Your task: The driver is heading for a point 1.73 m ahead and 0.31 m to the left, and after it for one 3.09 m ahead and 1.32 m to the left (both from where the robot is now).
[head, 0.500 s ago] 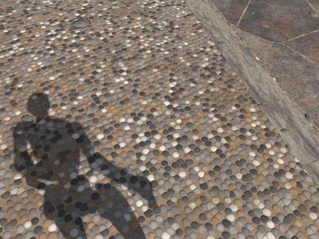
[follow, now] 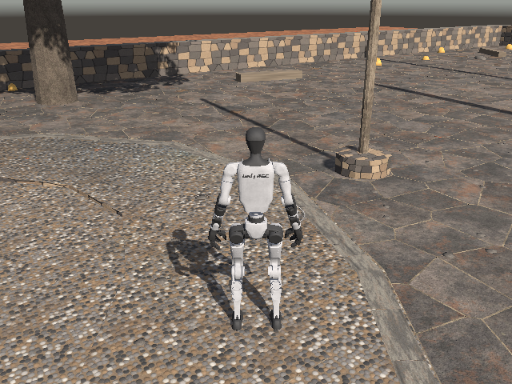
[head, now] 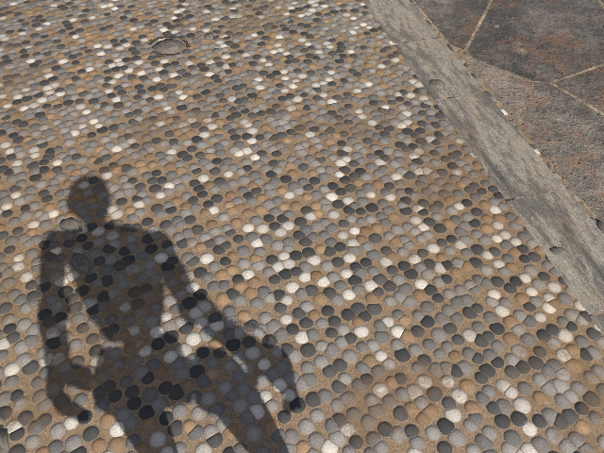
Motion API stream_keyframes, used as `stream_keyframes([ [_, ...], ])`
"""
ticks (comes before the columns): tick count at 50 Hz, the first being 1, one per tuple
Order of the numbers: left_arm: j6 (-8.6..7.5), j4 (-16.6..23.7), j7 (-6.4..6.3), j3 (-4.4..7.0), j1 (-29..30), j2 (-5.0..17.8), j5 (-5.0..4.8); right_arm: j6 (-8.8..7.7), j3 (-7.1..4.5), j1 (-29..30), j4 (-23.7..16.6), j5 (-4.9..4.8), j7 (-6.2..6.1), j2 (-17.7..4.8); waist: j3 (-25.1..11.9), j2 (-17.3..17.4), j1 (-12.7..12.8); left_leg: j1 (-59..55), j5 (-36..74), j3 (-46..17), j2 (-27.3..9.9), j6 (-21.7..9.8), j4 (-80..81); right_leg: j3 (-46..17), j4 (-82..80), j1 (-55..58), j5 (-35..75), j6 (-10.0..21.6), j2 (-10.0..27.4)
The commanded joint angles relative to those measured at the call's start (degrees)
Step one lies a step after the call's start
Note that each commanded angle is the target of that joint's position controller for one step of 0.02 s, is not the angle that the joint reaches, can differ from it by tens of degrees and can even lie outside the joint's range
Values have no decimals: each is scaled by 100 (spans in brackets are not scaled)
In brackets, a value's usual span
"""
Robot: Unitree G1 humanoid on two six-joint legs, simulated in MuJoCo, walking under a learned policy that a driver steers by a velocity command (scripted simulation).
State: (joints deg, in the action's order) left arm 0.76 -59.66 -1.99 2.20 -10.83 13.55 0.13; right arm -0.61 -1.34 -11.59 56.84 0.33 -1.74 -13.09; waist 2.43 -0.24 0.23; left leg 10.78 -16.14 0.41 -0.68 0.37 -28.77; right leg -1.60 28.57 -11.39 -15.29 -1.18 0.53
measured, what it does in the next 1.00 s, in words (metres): stands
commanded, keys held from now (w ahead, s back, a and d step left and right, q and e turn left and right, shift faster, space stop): no key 0.86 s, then w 0.02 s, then no key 0.12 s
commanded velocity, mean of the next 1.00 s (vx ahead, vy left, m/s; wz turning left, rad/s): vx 0.00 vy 0.00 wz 0.00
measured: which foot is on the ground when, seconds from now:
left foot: down 0.00-1.00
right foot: down 0.00-1.00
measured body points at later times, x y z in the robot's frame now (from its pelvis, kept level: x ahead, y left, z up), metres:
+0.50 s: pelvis +0.00 +0.00 +0.00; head +0.01 +0.00 +0.45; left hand +0.03 +0.25 -0.15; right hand +0.03 -0.25 -0.15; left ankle -0.01 +0.12 -0.74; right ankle +0.00 -0.13 -0.74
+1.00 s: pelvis +0.00 +0.00 +0.00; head +0.01 +0.00 +0.45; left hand +0.00 +0.24 -0.16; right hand +0.01 -0.24 -0.16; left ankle -0.01 +0.12 -0.74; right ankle +0.00 -0.13 -0.74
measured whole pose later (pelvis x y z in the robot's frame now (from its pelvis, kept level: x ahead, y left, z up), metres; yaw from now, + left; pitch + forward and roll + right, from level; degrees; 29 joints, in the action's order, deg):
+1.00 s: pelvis +0.00 +0.00 +0.00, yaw +0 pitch -1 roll +0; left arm 0.0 -64.5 -2.6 0.5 -15.7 10.4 -0.1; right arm -0.5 -0.3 -16.7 62.8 0.0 -2.3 -10.3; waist 1.8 -0.1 0.0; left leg 11.7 -16.5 0.1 -0.4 0.3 -29.1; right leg -1.3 29.1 -12.3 -15.9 -1.3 0.9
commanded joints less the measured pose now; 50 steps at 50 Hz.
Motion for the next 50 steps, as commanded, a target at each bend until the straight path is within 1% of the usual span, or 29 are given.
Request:
stream_keyframes([
  [1, -49, 100, -32, 90, -56, 613, -3, -42, -109, -106, -119, -5, -20, -629, -83, 54, -14, 137, 770, -141, -155, -101, 554, -72, -428, 15, 837, 125, 100],
  [9, -47, -93, -47, 50, -148, 544, -7, -32, -76, -218, 74, -12, -36, -585, -47, 51, -10, 165, 746, -120, -119, -103, 578, -31, -448, 6, 820, 118, 86],
  [19, -52, -242, -55, 0, -285, 456, -11, -22, -37, -390, 247, -20, -50, -508, -6, 27, -14, 198, 701, -104, -89, -107, 586, 8, -466, -39, 774, 111, 69],
  [43, -75, -356, -76, -76, -676, 274, -22, -1, 10, -746, 443, -35, -68, -315, 82, 30, -23, 260, 663, -89, -49, -112, 566, 57, -469, -152, 702, 112, 45],
  [44, -70, -416, -78, -91, -796, 206, -22, 8, 21, -861, 507, -35, -73, -258, -59, 45, -23, 203, 68, -39, 5, -129, 598, 134, -467, -96, 152, 124, -25],
  [45, -67, -403, -81, -96, -754, 188, -29, 15, 23, -806, 495, -42, -77, -250, 174, 54, -21, 350, -138, -71, 4, -136, 640, 126, -483, -232, 1, 129, -37],
  [46, -72, -388, -84, -100, -722, 186, -22, 12, 25, -764, 481, -37, -81, -251, 289, 59, -18, 438, -139, -92, -7, -139, 661, 111, -494, -298, 35, 130, -28],
  [47, -86, -386, -84, -105, -729, 182, -15, -1, 30, -766, 481, -32, -80, -240, 329, 48, -18, 456, 30, -97, -13, -136, 649, 91, -497, -305, 197, 129, -10],
  [50, -125, -400, -69, -102, -820, 215, -22, -37, 28, -868, 508, -40, -65, -253, 161, 17, -28, 291, 668, -64, -16, -115, 525, 77, -432, -193, 725, 123, 22],
])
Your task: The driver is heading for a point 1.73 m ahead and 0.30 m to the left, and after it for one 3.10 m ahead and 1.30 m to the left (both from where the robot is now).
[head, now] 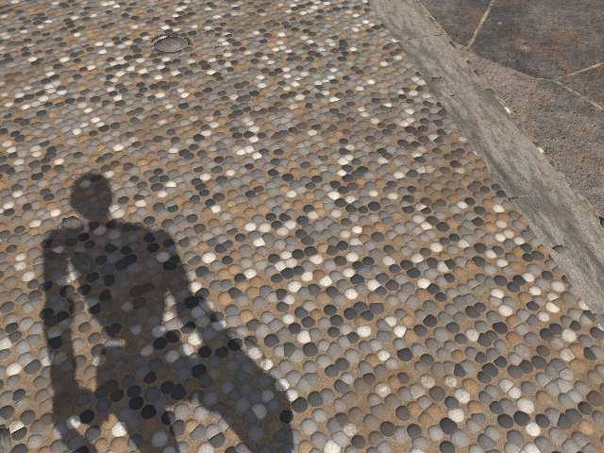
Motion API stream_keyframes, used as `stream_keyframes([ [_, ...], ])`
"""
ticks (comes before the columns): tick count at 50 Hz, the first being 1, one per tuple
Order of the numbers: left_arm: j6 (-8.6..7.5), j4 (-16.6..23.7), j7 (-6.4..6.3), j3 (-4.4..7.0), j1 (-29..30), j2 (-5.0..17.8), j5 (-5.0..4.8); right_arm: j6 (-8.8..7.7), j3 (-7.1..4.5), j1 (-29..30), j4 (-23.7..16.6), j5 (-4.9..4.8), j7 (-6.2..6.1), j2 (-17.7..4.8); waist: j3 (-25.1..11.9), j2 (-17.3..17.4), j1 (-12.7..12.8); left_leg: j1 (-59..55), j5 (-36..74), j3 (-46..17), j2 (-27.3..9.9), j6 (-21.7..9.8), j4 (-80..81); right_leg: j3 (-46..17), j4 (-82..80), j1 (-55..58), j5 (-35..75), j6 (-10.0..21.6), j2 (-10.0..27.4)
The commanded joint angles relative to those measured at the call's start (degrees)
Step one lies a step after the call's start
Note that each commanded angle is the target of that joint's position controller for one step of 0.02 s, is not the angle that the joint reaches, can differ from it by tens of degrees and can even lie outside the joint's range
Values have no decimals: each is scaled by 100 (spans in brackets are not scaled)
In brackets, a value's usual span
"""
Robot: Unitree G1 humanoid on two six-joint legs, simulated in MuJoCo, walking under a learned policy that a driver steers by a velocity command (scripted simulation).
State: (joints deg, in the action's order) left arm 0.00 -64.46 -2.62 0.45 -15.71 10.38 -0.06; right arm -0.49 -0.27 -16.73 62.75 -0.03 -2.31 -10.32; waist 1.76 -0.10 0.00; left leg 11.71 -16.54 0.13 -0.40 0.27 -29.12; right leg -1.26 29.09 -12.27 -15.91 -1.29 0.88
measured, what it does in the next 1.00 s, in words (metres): walks ahead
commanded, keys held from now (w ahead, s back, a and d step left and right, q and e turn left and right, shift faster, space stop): no key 0.58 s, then w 0.36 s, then w+q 0.06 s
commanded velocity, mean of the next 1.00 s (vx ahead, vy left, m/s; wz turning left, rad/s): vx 0.12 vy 0.00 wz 0.01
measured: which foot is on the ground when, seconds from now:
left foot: down 0.00-0.84, up 0.86-1.00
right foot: down 0.00-1.00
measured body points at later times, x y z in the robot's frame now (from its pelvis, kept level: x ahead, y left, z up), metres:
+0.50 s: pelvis +0.00 +0.00 +0.00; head +0.02 +0.00 +0.45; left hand +0.00 +0.23 -0.16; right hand +0.00 -0.23 -0.16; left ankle -0.01 +0.12 -0.74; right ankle +0.00 -0.13 -0.74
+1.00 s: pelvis +0.10 -0.03 +0.01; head +0.10 -0.05 +0.46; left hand +0.01 +0.20 -0.14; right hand +0.15 -0.29 -0.14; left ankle +0.07 +0.10 -0.64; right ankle +0.01 -0.12 -0.74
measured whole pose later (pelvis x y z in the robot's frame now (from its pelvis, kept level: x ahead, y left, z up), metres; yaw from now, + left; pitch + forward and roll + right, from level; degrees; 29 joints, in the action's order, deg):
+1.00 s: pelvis +0.10 -0.03 +0.01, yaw +0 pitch +1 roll +0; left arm -6.2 -62.8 0.3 1.5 -28.4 9.6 -0.4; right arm -5.9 -3.0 -15.8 57.4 -2.2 0.2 -13.4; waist -1.5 1.5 1.9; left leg 31.0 -15.5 0.2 -2.6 -4.6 -66.7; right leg 2.4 20.3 -3.4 -18.1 2.3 -1.5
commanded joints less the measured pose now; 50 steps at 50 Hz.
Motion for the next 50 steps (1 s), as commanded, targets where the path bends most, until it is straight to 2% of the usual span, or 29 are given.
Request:
stream_keyframes([
  [1, -53, 81, -4, 72, -349, 528, -8, -50, -78, -372, -79, -9, -4, -523, 181, 4, -7, 156, 815, -33, -47, -102, 535, 43, -467, -78, 874, 132, -9],
  [29, -11, 139, -35, 97, -548, 406, -21, -5, -103, -525, -61, -19, -31, -404, 234, 20, -5, 160, 833, -44, -54, -95, 546, 61, -478, -74, 849, 120, -9],
  [30, -6, 76, -37, 84, -664, 339, -19, 2, -93, -638, 2, -17, -35, -347, 88, 33, -5, 98, 240, 12, 4, -112, 573, 140, -476, -13, 289, 133, -80],
  [32, 0, 96, -61, 133, -679, 429, -84, 24, -167, -651, -18, -92, -68, -526, 347, 136, -18, 413, -1863, -51, 51, -319, 564, 296, -219, -395, -1632, 285, -271],
  [33, -33, 166, -65, 146, -602, 451, -90, 2, -189, -636, -72, -112, -76, -580, 634, 184, -39, 670, -2581, -266, -88, -453, 680, 237, -144, -717, -2202, 379, -237],
  [34, -103, 236, -50, 137, -540, 391, -101, -54, -207, -695, -102, -136, -64, -620, 826, 281, -74, 755, -2906, -580, -297, -596, 808, 178, -20, -978, -2292, 448, -176],
  [35, -198, 300, -17, 122, -468, 300, -114, -128, -238, -855, -94, -165, -42, -682, 892, 431, -146, 622, -3013, -979, -554, -760, 964, 179, 234, -1226, -2062, 461, -151],
  [37, -387, 448, 81, 87, -292, 88, -129, -243, -356, -1199, -42, -189, 10, -979, 768, 1021, -244, 200, -3309, -2219, -1374, -1220, 1557, 477, 1204, -1588, -1182, 437, -237],
  [38, -458, 507, 131, 89, -222, 97, -145, -275, -383, -1124, -91, -187, 26, -1035, 814, 1078, -206, 442, -3256, -2728, -1697, -1415, 1801, 362, 1542, -1475, -991, 531, -122],
  [39, -514, 520, 169, 103, -290, 117, -169, -302, -372, -868, -202, -167, 39, -1002, 857, 1003, -52, 707, -3051, -2729, -1740, -1417, 1847, 306, 1498, -1245, -1057, 644, -49],
  [40, -552, 454, 189, 101, -566, 60, -198, -309, -365, -512, -333, -196, 60, -997, 886, 1003, 187, 1029, -2829, -2373, -1585, -1269, 1713, 350, 887, -723, -1123, 758, -46],
  [41, -573, 259, 186, 129, -1097, 62, -209, -293, -348, -74, -488, -246, 81, -957, 897, 881, 505, 1575, -2439, -1745, -1194, -994, 1373, 403, -56, 286, -874, 819, -124],
  [42, -569, 23, 171, 225, -1673, 293, -151, -309, -327, 215, -625, -253, 89, -845, 794, 375, 691, 2080, -1572, -1024, -687, -693, 463, 9, -451, 1169, -486, 777, 7],
  [43, -586, -157, 171, 428, -2534, 969, -150, -398, -234, 345, -781, -235, 110, -453, 433, -1203, 911, 2849, -691, 162, 85, -277, -1699, -1864, -1370, 2007, -1152, 1188, 1098],
  [44, -664, -138, 259, 478, -2902, 1332, -88, -541, -204, 445, -973, -229, 98, -369, 314, -1858, 939, 3698, -1345, -35, 305, -277, -3155, -3964, -2045, 2231, -1184, 1786, 2137],
  [45, -733, 13, 257, 338, -2326, 898, -7, -621, -248, 420, -961, -277, 136, -549, 581, -933, 564, 4062, -1109, -462, -74, -420, -4090, -3808, -1937, 2047, -917, 1761, 2192],
  [46, -754, 181, 278, 269, -1877, 671, -31, -664, -238, 257, -901, -290, 199, -523, 625, -584, 353, 4191, -560, -508, -263, -532, -4362, -3068, -1886, 1961, -545, 1585, 1954],
  [47, -737, 279, 314, 233, -1590, 638, -53, -698, -267, 253, -872, -238, 230, -563, 586, -351, 241, 4208, -96, -418, -434, -584, -4239, -2414, -1938, 1930, -92, 1413, 1711],
  [48, -683, 312, 323, 179, -1477, 489, -58, -695, -339, 359, -873, -195, 246, -705, 578, -269, 202, 4153, 222, -346, -561, -592, -3997, -1765, -1990, 1940, 608, 1190, 1495],
  [50, -577, 237, 278, 116, -1719, 319, 3, -620, -347, 415, -886, -208, 337, -537, 453, -520, 220, 3855, 555, -138, -617, -505, -3685, -863, -1967, 1859, 1724, 955, 1194],
])
Velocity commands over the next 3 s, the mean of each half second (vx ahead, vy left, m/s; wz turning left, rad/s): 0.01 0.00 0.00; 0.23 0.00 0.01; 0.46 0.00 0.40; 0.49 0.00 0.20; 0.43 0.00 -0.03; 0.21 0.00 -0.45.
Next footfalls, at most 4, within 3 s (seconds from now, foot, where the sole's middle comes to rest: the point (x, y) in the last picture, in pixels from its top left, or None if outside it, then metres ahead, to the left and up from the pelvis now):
1.30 left None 0.43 0.10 -0.77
1.80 right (319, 352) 0.76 -0.01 -0.77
2.32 left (195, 288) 0.95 0.32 -0.77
2.86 right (276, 253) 1.07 0.10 -0.77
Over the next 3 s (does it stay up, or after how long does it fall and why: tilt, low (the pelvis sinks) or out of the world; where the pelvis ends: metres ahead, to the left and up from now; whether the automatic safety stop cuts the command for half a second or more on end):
stays up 1.03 0.19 0.00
